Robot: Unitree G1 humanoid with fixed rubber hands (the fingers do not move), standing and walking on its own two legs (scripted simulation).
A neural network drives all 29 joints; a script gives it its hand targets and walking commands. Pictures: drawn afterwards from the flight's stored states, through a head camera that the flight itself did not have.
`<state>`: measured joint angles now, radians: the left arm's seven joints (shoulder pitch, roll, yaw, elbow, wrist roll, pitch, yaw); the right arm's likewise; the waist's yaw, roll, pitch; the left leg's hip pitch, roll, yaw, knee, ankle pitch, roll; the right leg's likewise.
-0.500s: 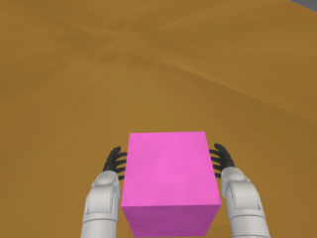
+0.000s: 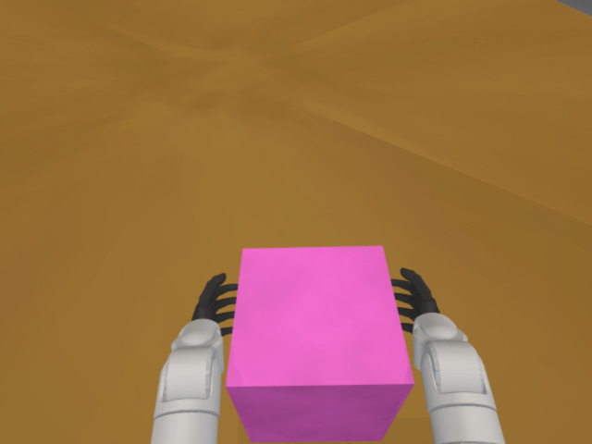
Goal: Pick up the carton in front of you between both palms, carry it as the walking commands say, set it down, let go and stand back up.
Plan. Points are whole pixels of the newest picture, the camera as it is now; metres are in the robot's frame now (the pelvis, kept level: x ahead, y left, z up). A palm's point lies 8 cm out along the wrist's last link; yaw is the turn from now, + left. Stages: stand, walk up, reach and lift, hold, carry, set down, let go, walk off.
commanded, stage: hold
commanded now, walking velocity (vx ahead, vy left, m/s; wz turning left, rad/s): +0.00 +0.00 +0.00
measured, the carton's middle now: (314, 348) +0.29 +0.00 -0.05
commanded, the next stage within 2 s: set down in 0.80 s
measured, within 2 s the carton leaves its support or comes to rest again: neither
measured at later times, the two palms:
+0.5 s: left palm (200, 345) +0.25 +0.15 +0.05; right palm (431, 327) +0.27 -0.15 +0.05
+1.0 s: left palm (206, 321) +0.29 +0.15 +0.04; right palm (421, 307) +0.30 -0.15 +0.04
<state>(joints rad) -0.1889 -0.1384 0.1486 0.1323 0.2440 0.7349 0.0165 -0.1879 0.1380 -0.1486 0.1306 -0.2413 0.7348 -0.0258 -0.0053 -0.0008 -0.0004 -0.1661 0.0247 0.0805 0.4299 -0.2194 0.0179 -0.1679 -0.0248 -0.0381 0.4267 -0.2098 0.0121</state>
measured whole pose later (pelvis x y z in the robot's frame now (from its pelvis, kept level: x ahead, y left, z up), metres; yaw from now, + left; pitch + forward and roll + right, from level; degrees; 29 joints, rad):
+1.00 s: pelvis +0.00 -0.01 +0.00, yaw +3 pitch -7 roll +0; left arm -0.34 -0.17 0.29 0.35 0.33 0.70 -0.01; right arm -0.35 0.18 -0.31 0.36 -0.34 0.69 0.01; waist -0.01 0.00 0.03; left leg -0.08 -0.02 -0.06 0.40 -0.21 0.00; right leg -0.07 0.02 0.06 0.40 -0.22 0.00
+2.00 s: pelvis -0.07 -0.01 -0.21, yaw +3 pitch +45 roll +0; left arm -0.91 -0.05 0.42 0.67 0.24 0.26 0.06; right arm -0.86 0.06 -0.51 0.60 -0.22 0.27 -0.04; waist -0.06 0.03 -0.19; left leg -1.82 -0.11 -0.08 1.50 -0.46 -0.04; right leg -1.81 0.08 0.07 1.51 -0.48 0.04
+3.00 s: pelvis -0.09 -0.01 -0.39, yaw +2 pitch +42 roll -1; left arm -1.36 0.18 0.23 0.99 0.05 0.19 0.13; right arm -1.23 -0.14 -0.41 0.83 -0.03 0.21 -0.12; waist -0.08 0.02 0.18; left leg -2.28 -0.14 -0.06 2.15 -0.60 -0.07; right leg -2.26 0.12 0.05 2.15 -0.62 0.07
